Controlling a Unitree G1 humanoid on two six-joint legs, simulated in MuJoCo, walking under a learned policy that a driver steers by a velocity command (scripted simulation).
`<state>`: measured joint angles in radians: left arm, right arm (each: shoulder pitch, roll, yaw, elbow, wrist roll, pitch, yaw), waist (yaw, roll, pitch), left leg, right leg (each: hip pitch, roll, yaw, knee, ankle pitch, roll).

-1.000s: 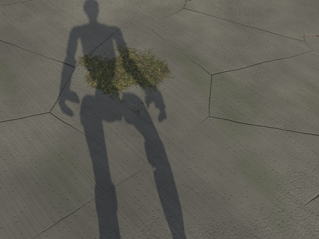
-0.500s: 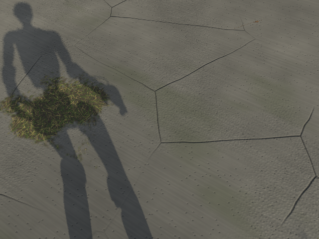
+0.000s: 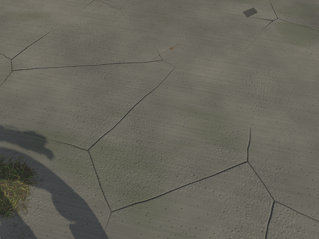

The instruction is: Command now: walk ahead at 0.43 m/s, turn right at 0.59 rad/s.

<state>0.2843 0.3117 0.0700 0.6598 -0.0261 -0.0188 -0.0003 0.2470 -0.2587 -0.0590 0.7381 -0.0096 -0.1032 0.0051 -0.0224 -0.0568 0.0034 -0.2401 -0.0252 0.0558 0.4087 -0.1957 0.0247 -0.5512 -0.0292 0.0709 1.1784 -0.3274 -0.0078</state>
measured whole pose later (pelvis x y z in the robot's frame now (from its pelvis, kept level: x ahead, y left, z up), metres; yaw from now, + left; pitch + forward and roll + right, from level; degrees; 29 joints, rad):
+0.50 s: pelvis +0.16 -0.04 -0.01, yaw -17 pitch +3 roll +1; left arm 0.18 0.30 0.07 0.58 0.00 0.01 -0.01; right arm 0.09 -0.32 -0.05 0.74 -0.01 -0.02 -0.02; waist 0.01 0.02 0.07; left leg -0.58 0.03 -0.07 1.08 -0.41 -0.06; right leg -0.43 0.09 0.07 0.47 -0.08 -0.07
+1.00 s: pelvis +0.22 -0.02 -0.01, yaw -14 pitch +0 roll -1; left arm 0.18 0.26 0.08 0.67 0.02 0.01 0.02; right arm 0.20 -0.28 -0.05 0.69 0.01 0.02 -0.02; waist 0.00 0.02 0.04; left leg -0.32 -0.04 -0.14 0.63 -0.30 -0.01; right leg -0.32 0.03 0.01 0.56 -0.24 0.00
